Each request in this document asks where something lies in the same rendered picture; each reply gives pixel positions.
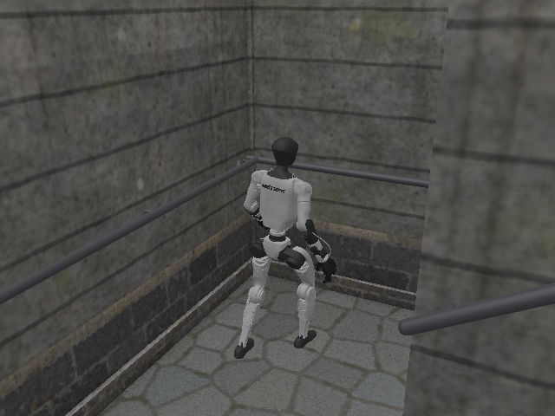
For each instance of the right robot hand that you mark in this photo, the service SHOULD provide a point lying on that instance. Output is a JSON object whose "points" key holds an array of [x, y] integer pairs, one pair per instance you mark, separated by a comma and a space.
{"points": [[328, 267]]}

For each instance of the robot left upper arm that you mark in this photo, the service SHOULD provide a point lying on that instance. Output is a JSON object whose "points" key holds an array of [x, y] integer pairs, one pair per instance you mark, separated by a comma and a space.
{"points": [[250, 203]]}

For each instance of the robot left foot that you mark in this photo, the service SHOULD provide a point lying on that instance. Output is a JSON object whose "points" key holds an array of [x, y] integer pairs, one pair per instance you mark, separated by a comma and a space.
{"points": [[240, 352]]}

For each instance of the robot right forearm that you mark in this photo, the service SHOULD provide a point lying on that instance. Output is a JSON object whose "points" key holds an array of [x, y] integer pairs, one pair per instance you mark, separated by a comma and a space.
{"points": [[314, 243]]}

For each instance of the left robot hand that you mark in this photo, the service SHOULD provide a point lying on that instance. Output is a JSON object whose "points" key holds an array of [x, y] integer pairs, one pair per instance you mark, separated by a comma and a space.
{"points": [[261, 223]]}

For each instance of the robot right upper arm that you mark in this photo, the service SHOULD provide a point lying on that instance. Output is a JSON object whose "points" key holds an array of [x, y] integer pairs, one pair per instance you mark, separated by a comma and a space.
{"points": [[303, 191]]}

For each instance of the robot right thigh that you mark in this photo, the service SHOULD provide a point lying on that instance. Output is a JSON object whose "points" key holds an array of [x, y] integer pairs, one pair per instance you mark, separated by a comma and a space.
{"points": [[300, 260]]}

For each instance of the robot left forearm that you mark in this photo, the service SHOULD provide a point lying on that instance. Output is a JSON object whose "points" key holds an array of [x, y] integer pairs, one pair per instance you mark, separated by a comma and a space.
{"points": [[256, 214]]}

